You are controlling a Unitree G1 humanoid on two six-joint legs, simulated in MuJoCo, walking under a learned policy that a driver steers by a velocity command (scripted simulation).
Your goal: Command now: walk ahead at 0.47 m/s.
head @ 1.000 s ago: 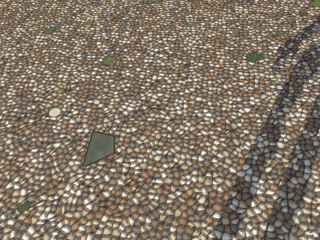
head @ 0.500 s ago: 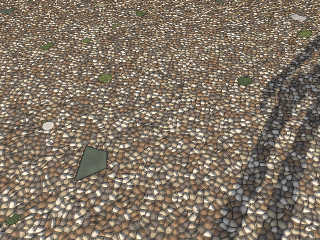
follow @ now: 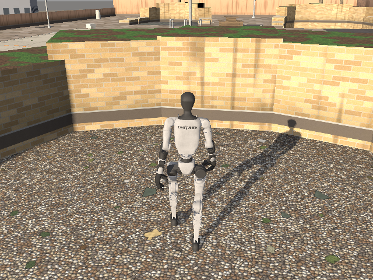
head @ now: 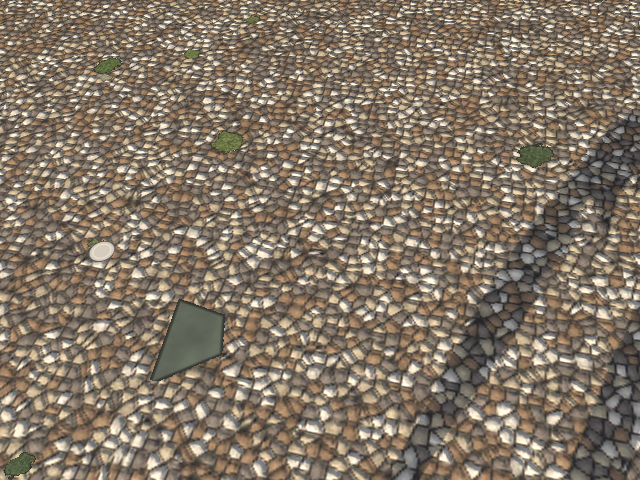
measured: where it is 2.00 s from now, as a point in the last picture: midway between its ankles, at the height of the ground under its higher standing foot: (445, 246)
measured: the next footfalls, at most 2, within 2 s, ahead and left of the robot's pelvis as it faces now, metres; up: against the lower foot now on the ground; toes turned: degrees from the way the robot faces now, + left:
left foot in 0.10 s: +0.24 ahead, +0.09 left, +0.00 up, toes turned +4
right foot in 0.68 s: +0.53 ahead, -0.07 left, +0.00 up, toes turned -15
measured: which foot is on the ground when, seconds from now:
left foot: up 0.00-0.08, down 0.10-0.68, up 0.70-1.00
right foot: down 0.00-0.10, up 0.12-0.66, down 0.68-1.00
